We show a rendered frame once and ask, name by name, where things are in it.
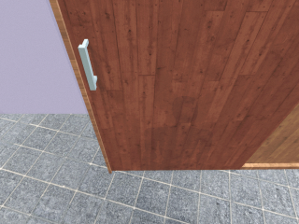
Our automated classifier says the handle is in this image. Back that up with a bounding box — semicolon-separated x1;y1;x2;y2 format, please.
78;39;97;91

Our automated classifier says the wardrobe door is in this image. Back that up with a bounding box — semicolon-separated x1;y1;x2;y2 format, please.
246;104;299;163
57;0;299;171

